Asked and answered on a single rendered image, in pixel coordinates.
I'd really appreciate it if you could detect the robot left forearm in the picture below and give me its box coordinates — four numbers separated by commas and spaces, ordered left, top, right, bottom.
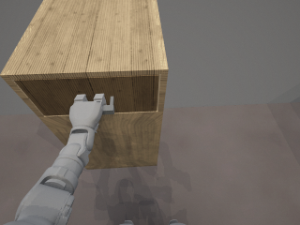
14, 126, 95, 221

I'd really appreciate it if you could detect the drawer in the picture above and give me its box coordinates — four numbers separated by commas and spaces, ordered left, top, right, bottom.
14, 74, 159, 116

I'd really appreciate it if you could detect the handle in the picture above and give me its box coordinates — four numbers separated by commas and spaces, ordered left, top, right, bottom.
102, 96, 114, 115

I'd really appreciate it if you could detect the left robot upper arm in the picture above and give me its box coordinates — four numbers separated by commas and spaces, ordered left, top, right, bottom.
4, 184, 75, 225

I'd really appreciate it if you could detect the left robot hand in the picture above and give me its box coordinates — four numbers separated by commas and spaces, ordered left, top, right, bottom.
69, 93, 107, 133

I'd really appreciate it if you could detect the cabinet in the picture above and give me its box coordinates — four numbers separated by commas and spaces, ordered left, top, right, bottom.
0, 0, 169, 170

